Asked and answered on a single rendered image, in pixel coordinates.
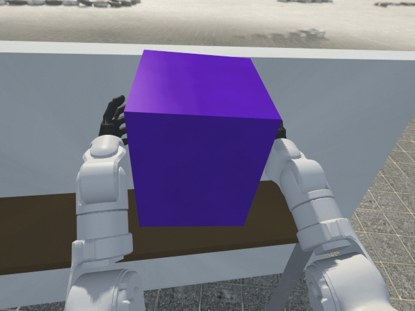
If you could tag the table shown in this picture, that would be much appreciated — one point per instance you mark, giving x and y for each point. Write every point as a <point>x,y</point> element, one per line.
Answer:
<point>36,234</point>

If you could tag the left robot upper arm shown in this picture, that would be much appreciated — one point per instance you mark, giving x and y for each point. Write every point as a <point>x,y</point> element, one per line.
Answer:
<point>112,290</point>

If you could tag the left robot forearm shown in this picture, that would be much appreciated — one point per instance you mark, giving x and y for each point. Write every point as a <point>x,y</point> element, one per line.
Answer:
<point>102,204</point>

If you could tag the robot left hand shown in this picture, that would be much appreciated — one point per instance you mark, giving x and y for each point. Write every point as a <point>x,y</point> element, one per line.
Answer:
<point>111,120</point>

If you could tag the robot right hand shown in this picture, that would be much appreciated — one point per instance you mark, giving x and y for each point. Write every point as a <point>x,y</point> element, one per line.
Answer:
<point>281,132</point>

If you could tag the carton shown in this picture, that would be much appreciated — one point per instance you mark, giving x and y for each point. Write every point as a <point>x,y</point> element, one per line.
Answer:
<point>200,129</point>

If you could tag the right robot upper arm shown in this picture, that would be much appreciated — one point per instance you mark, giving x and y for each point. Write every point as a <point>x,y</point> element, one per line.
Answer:
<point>347,282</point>

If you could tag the right robot forearm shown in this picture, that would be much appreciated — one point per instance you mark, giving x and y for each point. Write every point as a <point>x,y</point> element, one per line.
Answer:
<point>320,223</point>

